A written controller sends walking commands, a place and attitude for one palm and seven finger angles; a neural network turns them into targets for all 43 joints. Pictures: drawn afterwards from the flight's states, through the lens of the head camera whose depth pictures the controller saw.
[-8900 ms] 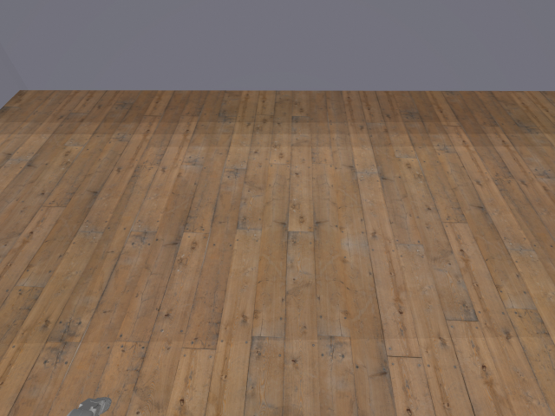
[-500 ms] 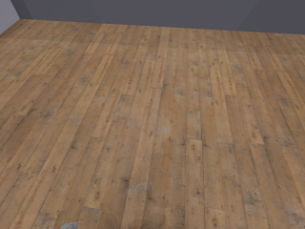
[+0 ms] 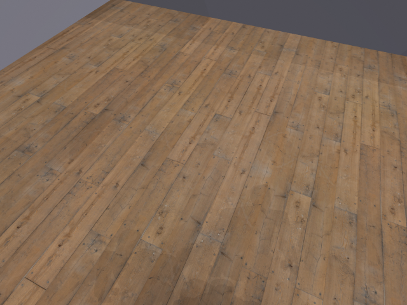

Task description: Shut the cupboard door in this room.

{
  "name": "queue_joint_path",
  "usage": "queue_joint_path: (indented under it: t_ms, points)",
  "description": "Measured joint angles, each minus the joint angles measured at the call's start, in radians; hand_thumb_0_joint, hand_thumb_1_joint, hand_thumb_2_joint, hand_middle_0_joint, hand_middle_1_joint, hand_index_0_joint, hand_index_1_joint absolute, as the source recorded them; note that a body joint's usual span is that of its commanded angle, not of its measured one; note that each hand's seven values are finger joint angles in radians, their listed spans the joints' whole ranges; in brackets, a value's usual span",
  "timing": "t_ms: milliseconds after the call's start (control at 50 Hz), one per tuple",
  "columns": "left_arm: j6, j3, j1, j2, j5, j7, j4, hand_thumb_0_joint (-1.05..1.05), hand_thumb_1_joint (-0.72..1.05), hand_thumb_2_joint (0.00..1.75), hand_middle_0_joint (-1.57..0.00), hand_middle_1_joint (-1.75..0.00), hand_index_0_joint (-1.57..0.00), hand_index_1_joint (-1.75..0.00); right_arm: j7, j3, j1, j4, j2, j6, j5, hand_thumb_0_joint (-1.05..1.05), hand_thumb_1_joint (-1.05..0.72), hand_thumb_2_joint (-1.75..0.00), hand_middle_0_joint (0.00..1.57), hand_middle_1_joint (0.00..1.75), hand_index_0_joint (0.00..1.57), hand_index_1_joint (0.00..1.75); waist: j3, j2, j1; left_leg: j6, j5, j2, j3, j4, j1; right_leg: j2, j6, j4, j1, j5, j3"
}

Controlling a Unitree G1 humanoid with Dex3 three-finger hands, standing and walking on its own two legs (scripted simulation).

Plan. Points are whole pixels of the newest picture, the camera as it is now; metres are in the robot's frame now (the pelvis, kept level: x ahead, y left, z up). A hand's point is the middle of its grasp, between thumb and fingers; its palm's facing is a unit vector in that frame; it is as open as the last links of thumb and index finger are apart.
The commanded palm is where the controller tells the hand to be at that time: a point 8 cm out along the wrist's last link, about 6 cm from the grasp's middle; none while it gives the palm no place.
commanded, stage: turn or walk to find it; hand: left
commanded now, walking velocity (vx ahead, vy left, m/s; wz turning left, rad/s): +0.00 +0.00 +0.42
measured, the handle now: out of the picture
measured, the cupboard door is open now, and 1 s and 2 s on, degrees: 86 86 86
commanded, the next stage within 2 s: stand and wait in 1.52 s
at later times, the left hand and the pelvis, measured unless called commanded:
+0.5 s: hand out of the picture +0.05 +0.20 -0.14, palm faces +0.20 -0.94 -0.29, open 7.4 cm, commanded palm none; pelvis -0.02 -0.02 +0.00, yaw +11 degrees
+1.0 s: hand out of the picture -0.12 +0.22 -0.17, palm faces +0.45 -0.86 -0.24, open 7.4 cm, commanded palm none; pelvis -0.06 +0.02 +0.01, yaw +24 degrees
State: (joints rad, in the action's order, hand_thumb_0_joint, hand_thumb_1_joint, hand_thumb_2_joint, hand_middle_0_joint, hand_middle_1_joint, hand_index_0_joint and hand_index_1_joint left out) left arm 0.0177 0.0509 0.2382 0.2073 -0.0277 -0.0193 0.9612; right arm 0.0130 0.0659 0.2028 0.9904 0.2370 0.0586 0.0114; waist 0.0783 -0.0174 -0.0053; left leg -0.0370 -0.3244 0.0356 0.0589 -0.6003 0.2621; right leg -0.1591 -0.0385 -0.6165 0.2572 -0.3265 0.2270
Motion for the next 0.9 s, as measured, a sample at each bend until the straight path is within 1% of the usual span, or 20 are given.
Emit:
queue_joint_path:
  t_ms: [20,60,80,120,180,260,340,400,440,460,480,520,580,640,720,800,840,860,880,900]
  points:
    - [0.008,0.006,0.002,0.015,0.004,0.000,0.006,0.01,0.90,0.90,-0.21,-0.30,-0.20,-0.30,0.000,-0.001,-0.013,-0.004,-0.009,-0.009,0.002,0.01,-0.91,-0.90,0.20,0.30,0.20,0.30,0.004,-0.021,-0.003,0.031,0.017,-0.015,0.006,0.007,0.001,-0.016,-0.006,-0.048,0.023,-0.017,-0.015]
    - [0.034,0.014,0.005,0.038,0.006,-0.005,0.020,0.01,0.91,0.90,-0.21,-0.30,-0.20,-0.30,-0.001,-0.007,-0.032,-0.016,-0.025,-0.022,0.005,0.01,-0.91,-0.90,0.20,0.30,0.20,0.30,0.005,-0.043,-0.012,0.058,0.002,-0.026,0.009,-0.011,0.008,-0.001,-0.019,-0.199,0.085,-0.143,-0.082]
    - [0.046,0.017,0.004,0.045,0.006,-0.006,0.029,0.01,0.91,0.90,-0.21,-0.30,-0.20,-0.30,-0.005,-0.010,-0.037,-0.022,-0.031,-0.028,0.006,0.00,-0.91,-0.90,0.20,0.30,0.20,0.30,0.001,-0.042,-0.011,0.062,0.001,-0.026,0.004,-0.003,0.006,0.016,-0.022,-0.277,0.115,-0.167,-0.109]
    - [0.054,0.022,-0.003,0.054,0.007,-0.002,0.040,0.01,0.91,0.90,-0.20,-0.30,-0.20,-0.30,-0.013,-0.017,-0.043,-0.030,-0.040,-0.033,0.008,0.00,-0.91,-0.90,0.20,0.30,0.20,0.30,-0.005,-0.034,-0.009,0.064,0.022,-0.028,-0.011,0.037,-0.007,0.040,-0.027,-0.389,0.160,-0.148,-0.139]
    - [0.045,0.022,-0.013,0.057,0.008,0.004,0.034,0.01,0.91,0.90,-0.20,-0.30,-0.20,-0.30,-0.018,-0.024,-0.049,-0.033,-0.045,-0.037,0.008,0.00,-0.91,-0.90,0.20,0.30,0.20,0.30,-0.013,-0.020,-0.012,0.069,0.064,-0.035,-0.030,0.100,-0.027,0.058,-0.037,-0.437,0.189,-0.104,-0.162]
    - [0.037,0.018,-0.037,0.050,0.010,0.004,0.013,0.01,0.91,0.90,-0.20,-0.30,-0.20,-0.30,-0.017,-0.026,-0.046,-0.038,-0.048,-0.039,0.008,0.00,-0.90,-0.90,0.20,0.30,0.20,0.30,-0.020,-0.004,-0.006,0.071,0.098,-0.051,-0.058,0.144,-0.036,0.072,-0.047,-0.390,0.181,-0.094,-0.181]
    - [0.033,0.011,-0.069,0.031,0.013,0.001,-0.012,0.01,0.91,0.90,-0.20,-0.30,-0.20,-0.30,-0.014,-0.021,-0.033,-0.040,-0.045,-0.031,0.012,0.00,-0.90,-0.90,0.20,0.30,0.20,0.30,-0.022,0.016,0.011,0.064,0.110,-0.064,-0.092,0.141,-0.023,0.090,-0.045,-0.277,0.141,-0.112,-0.190]
    - [0.021,0.003,-0.085,0.013,0.016,0.001,-0.033,0.01,0.91,0.90,-0.20,-0.30,-0.20,-0.30,-0.011,-0.013,-0.019,-0.037,-0.036,-0.019,0.014,0.00,-0.90,-0.90,0.21,0.30,0.20,0.30,-0.026,0.034,0.023,0.050,0.108,-0.072,-0.119,0.115,0.002,0.109,-0.037,-0.124,0.080,-0.077,-0.185]
    - [0.004,-0.004,-0.082,0.007,0.015,0.002,-0.050,0.01,0.91,0.90,-0.20,-0.30,-0.20,-0.30,-0.009,-0.007,-0.004,-0.035,-0.031,-0.013,0.009,0.00,-0.90,-0.90,0.21,0.30,0.20,0.30,-0.035,0.036,0.024,0.035,0.092,-0.085,-0.132,0.070,0.033,0.112,-0.028,0.039,0.012,0.018,-0.177]
    - [-0.006,-0.006,-0.082,-0.003,0.010,-0.001,-0.052,0.01,0.91,0.90,-0.20,-0.30,-0.20,-0.30,-0.008,-0.001,0.000,-0.032,-0.023,-0.010,0.006,0.00,-0.90,-0.90,0.21,0.30,0.20,0.30,-0.034,0.050,0.022,0.032,0.061,-0.081,-0.138,0.023,0.056,0.118,-0.007,0.054,0.008,0.036,-0.168]
    - [-0.011,-0.011,-0.081,-0.013,0.006,-0.001,-0.054,0.01,0.91,0.90,-0.20,-0.30,-0.20,-0.30,-0.008,0.005,0.003,-0.030,-0.015,-0.005,0.005,0.00,-0.90,-0.90,0.20,0.30,0.20,0.30,-0.030,0.066,0.025,0.029,-0.016,-0.081,-0.143,-0.055,0.086,0.121,0.019,0.039,0.012,0.032,-0.152]
    - [-0.013,-0.018,-0.068,-0.030,0.005,-0.002,-0.059,0.00,0.91,0.90,-0.20,-0.30,-0.20,-0.30,-0.006,0.015,0.012,-0.023,-0.004,0.011,0.008,0.00,-0.91,-0.90,0.20,0.30,0.20,0.30,-0.031,0.073,0.027,0.024,-0.114,-0.090,-0.135,-0.256,0.154,0.110,0.053,0.032,0.005,0.020,-0.128]
    - [-0.010,-0.022,-0.045,-0.046,0.006,-0.004,-0.053,0.00,0.91,0.90,-0.21,-0.30,-0.20,-0.30,0.001,0.024,0.021,-0.011,0.012,0.020,0.012,0.01,-0.91,-0.90,0.20,0.30,0.20,0.30,-0.028,0.075,0.028,0.008,-0.081,-0.068,-0.108,-0.484,0.219,0.097,0.062,0.072,-0.025,0.036,-0.100]
    - [-0.010,-0.023,-0.028,-0.052,0.004,-0.006,-0.040,0.01,0.91,0.90,-0.21,-0.30,-0.20,-0.30,0.005,0.026,0.031,-0.001,0.018,0.023,0.012,0.01,-0.91,-0.90,0.20,0.30,0.20,0.30,-0.023,0.067,0.031,-0.012,-0.045,-0.036,-0.094,-0.548,0.229,0.083,0.060,0.099,-0.044,0.050,-0.072]
    - [-0.010,-0.023,-0.010,-0.049,-0.001,-0.004,-0.024,0.01,0.90,0.90,-0.21,-0.30,-0.20,-0.30,0.005,0.022,0.031,0.012,0.016,0.030,0.010,0.01,-0.91,-0.90,0.20,0.30,0.20,0.30,-0.015,0.046,0.022,-0.027,-0.070,-0.004,-0.076,-0.465,0.184,0.060,0.053,0.107,-0.047,0.054,-0.039]
    - [-0.008,-0.015,0.000,-0.031,-0.006,0.000,-0.009,0.01,0.90,0.90,-0.21,-0.30,-0.20,-0.30,0.003,0.010,0.014,0.017,0.007,0.025,0.004,0.01,-0.91,-0.90,0.20,0.30,0.20,0.30,-0.003,0.019,0.003,-0.024,-0.121,0.009,-0.037,-0.278,0.106,0.031,0.037,0.083,-0.031,0.048,-0.007]
    - [-0.006,-0.008,0.006,-0.015,-0.007,0.001,-0.001,0.01,0.90,0.90,-0.21,-0.30,-0.20,-0.30,0.001,0.003,-0.002,0.012,0.001,0.016,0.000,0.01,-0.91,-0.90,0.20,0.30,0.20,0.30,0.002,0.005,-0.007,-0.018,-0.109,0.005,-0.014,-0.161,0.058,0.014,0.024,0.055,-0.016,0.038,0.006]
    - [-0.004,-0.005,0.010,-0.007,-0.005,0.001,0.004,0.01,0.90,0.90,-0.21,-0.30,-0.20,-0.30,0.000,-0.001,-0.009,0.006,-0.001,0.009,-0.001,0.01,-0.91,-0.90,0.20,0.30,0.20,0.30,0.002,-0.001,-0.008,-0.013,-0.069,0.003,-0.003,-0.085,0.027,0.005,0.015,0.034,-0.007,0.029,0.014]
    - [0.001,-0.001,0.016,0.002,0.000,0.001,0.007,0.01,0.90,0.90,-0.21,-0.30,-0.20,-0.30,0.001,-0.003,-0.013,-0.002,-0.002,-0.001,-0.001,0.01,-0.91,-0.90,0.20,0.30,0.20,0.30,-0.001,-0.003,-0.008,-0.001,-0.007,0.001,0.004,-0.005,-0.003,-0.004,0.004,0.002,0.009,0.015,0.021]
    - [0.010,0.006,0.017,0.017,0.004,0.001,0.013,0.01,0.90,0.90,-0.21,-0.30,-0.20,-0.30,0.001,-0.004,-0.023,-0.006,-0.011,-0.011,0.001,0.01,-0.91,-0.90,0.20,0.30,0.20,0.30,0.003,-0.024,-0.010,0.023,0.010,-0.014,0.009,-0.001,0.000,-0.016,-0.006,-0.050,0.032,-0.014,0.002]
